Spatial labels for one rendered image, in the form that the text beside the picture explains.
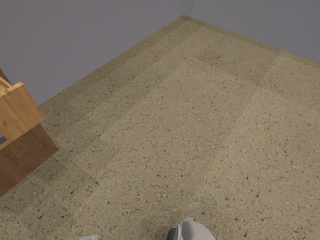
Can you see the right robot thigh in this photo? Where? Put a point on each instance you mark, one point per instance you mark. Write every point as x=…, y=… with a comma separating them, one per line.
x=192, y=230

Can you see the drawer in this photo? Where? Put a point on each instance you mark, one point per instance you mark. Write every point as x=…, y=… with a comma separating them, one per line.
x=18, y=111

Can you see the cabinet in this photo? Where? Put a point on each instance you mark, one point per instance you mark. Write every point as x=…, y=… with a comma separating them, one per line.
x=23, y=155

